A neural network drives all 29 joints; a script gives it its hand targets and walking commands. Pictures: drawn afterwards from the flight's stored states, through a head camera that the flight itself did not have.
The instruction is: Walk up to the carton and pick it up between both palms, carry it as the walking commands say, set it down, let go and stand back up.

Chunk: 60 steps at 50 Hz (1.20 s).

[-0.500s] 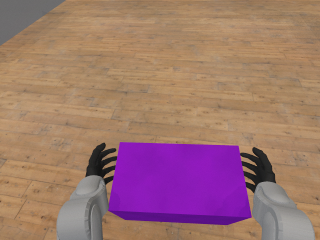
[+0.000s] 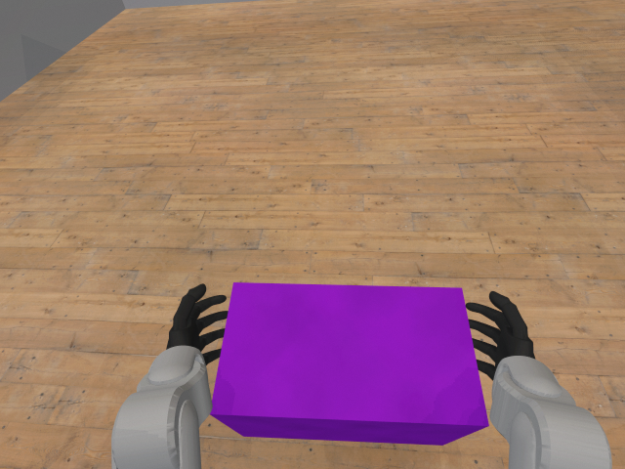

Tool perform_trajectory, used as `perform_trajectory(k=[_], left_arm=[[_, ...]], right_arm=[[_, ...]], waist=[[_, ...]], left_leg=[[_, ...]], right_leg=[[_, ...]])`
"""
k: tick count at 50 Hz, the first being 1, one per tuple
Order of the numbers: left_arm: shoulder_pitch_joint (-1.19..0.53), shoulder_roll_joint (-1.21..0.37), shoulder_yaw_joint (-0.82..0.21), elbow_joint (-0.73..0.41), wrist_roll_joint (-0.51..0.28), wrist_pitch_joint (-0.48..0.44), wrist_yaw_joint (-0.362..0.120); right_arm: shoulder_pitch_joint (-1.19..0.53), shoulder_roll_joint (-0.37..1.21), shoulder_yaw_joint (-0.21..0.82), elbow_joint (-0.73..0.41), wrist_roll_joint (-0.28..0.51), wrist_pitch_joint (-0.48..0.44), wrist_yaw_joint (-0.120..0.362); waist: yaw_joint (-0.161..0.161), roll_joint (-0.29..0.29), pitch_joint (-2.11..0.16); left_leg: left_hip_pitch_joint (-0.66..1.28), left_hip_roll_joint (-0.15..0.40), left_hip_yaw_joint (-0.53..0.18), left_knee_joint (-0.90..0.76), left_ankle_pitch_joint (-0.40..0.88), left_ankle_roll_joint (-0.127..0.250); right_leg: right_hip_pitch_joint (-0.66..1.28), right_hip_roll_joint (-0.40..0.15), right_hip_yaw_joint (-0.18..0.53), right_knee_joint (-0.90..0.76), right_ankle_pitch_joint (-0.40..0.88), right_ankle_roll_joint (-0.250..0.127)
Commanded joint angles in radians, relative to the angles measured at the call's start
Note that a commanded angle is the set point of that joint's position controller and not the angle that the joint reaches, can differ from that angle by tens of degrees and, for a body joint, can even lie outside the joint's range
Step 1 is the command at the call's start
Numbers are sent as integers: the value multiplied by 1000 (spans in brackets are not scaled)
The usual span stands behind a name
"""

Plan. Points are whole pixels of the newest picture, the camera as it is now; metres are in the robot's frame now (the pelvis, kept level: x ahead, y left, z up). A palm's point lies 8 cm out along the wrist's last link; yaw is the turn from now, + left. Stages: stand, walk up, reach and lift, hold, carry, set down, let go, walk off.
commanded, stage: carry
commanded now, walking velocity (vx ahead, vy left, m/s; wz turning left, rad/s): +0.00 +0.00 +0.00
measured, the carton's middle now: (343, 368) +0.27 -0.01 +0.01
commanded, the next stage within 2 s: none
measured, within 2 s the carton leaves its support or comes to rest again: neither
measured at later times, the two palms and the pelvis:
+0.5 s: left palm (215, 194) +0.51 +0.18 +0.10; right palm (436, 188) +0.50 -0.16 +0.09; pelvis +0.26 +0.02 +0.01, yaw -1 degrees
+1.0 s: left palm (243, 139) +0.63 +0.15 +0.12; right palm (441, 135) +0.62 -0.19 +0.11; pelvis +0.38 -0.01 +0.03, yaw -2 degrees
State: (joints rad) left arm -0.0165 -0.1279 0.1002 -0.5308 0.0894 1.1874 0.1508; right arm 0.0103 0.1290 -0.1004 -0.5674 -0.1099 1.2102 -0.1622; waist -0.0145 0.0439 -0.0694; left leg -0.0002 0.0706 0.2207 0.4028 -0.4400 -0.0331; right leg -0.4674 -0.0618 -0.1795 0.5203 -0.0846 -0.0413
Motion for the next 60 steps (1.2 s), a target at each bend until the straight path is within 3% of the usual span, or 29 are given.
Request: perform_trajectory(k=[1,2,3,4,6,13,16,17,18,19,20,22,24,27,32,38,41,44,45,46,47,49,50,52,54,55,56,57,60], left_arm=[[-367,-873,-672,-44,-375,5,-247],[-379,-877,-670,-37,-385,8,-245],[-402,-899,-691,-77,-405,1,-245],[-430,-922,-702,-101,-413,-7,-249],[-476,-965,-716,-125,-422,-17,-257],[-436,-929,-753,-155,-436,-17,-268],[-429,-888,-744,-147,-423,4,-256],[-436,-864,-742,-150,-418,14,-251],[-454,-865,-755,-154,-422,27,-248],[-450,-867,-751,-128,-419,32,-246],[-452,-878,-755,-109,-422,34,-248],[-470,-921,-751,-73,-425,30,-252],[-497,-971,-765,-93,-432,18,-252],[-495,-972,-751,-87,-422,16,-253],[-474,-941,-731,-69,-413,19,-250],[-499,-967,-738,-82,-421,10,-254],[-482,-951,-731,-75,-417,7,-249],[-487,-939,-737,-70,-416,4,-248],[-505,-948,-753,-90,-422,4,-248],[-527,-948,-758,-95,-423,4,-250],[-523,-947,-758,-90,-425,3,-253],[-461,-930,-741,-54,-421,6,-252],[-419,-897,-724,-35,-410,7,-249],[-399,-877,-717,-60,-396,0,-245],[-412,-862,-722,-90,-404,-5,-239],[-439,-856,-731,-124,-412,-5,-240],[-474,-908,-774,-135,-439,0,-248],[-481,-919,-777,-118,-446,0,-253],[-485,-954,-779,-124,-454,-14,-255]], right_arm=[[-542,834,790,-162,425,-6,252],[-528,837,768,-128,418,1,253],[-501,875,765,-109,422,-5,251],[-493,911,764,-98,427,-13,255],[-505,954,754,-88,428,-31,260],[-473,918,741,-143,402,-47,238],[-452,884,739,-129,397,-23,237],[-456,861,727,-119,390,-12,237],[-442,837,697,-90,381,-8,240],[-446,839,699,-87,392,-6,244],[-445,846,700,-81,394,-6,247],[-470,881,705,-71,393,-8,254],[-505,918,712,-94,409,-17,263],[-498,926,731,-84,404,-14,264],[-505,906,740,-94,408,-11,260],[-507,926,752,-111,415,-20,255],[-502,909,745,-105,415,-22,252],[-480,896,729,-79,406,-25,253],[-488,904,737,-97,411,-26,252],[-489,902,733,-95,406,-28,250],[-497,901,735,-105,406,-31,246],[-488,892,742,-123,402,-26,235],[-470,880,746,-100,402,-21,232],[-441,865,749,-92,404,-22,231],[-420,869,757,-104,407,-22,235],[-454,866,756,-120,417,-25,240],[-462,870,738,-118,414,-35,242],[-487,884,736,-122,437,-41,244],[-509,919,764,-135,435,-47,248]], waist=[[70,-292,-389],[55,-349,-385],[46,-238,-407],[48,-177,-415],[38,-111,-358],[44,-219,-308],[24,-149,-309],[22,-77,-335],[22,139,-415],[14,163,-427],[12,122,-411],[31,73,-385],[44,58,-397],[40,-38,-366],[41,-50,-375],[41,-117,-324],[42,-84,-336],[41,33,-322],[40,27,-307],[38,-8,-292],[44,-80,-273],[70,-309,-184],[73,-282,-180],[61,-225,-218],[16,-174,-329],[5,-73,-400],[7,157,-336],[9,117,-326],[31,70,-301]], left_leg=[[-435,2,30,529,338,18],[-628,-66,-41,685,-74,24],[-690,-42,-139,803,-113,34],[-687,-17,-186,829,-75,37],[-604,19,-195,624,24,32],[-419,-62,-46,161,324,24],[-188,-43,-18,-81,678,48],[-26,56,-96,-52,996,71],[186,275,-323,45,1414,155],[279,323,-380,64,1504,218],[244,313,-364,54,1449,229],[171,254,-273,36,1196,187],[80,182,-180,32,985,107],[-29,104,-119,58,785,52],[-55,112,-120,159,1001,61],[-147,14,-35,138,804,34],[-28,23,-44,130,971,50],[158,101,-104,208,1376,104],[152,112,-82,205,1349,96],[60,97,-50,223,1226,69],[-115,53,-10,282,999,37],[-681,-100,67,272,8,-13],[-743,-106,50,233,-54,-9],[-614,-105,55,96,68,-2],[-54,-53,18,-124,593,33],[269,125,-143,-24,1075,95],[396,281,-319,23,1508,218],[325,315,-310,12,1490,242],[170,236,-152,13,965,166]], right_leg=[[734,-205,353,-109,171,-134],[808,-342,547,-166,405,-184],[834,-368,515,-128,702,-188],[807,-352,418,-101,852,-172],[676,-287,260,-152,700,-91],[600,-192,45,-154,761,-59],[493,-131,0,-5,516,10],[357,-89,-3,57,300,54],[174,-41,7,147,-89,103],[76,-7,71,197,-432,97],[66,-10,109,190,-508,81],[121,-36,112,-2,-438,73],[269,-57,74,-124,-218,81],[366,-125,105,-79,138,71],[415,-125,94,-19,372,62],[463,-100,85,33,646,40],[367,-67,59,76,526,53],[187,-4,6,-63,49,71],[216,-15,2,-181,19,77],[314,-37,15,-242,145,73],[471,-63,48,-231,430,53],[907,-169,201,-89,1119,-28],[955,-190,243,-74,1164,-60],[891,-188,183,-24,1151,-55],[510,-131,39,192,875,29],[198,-94,33,307,390,76],[-79,51,49,370,-412,74],[-57,7,129,331,-459,48],[112,-25,107,-88,-408,47]])
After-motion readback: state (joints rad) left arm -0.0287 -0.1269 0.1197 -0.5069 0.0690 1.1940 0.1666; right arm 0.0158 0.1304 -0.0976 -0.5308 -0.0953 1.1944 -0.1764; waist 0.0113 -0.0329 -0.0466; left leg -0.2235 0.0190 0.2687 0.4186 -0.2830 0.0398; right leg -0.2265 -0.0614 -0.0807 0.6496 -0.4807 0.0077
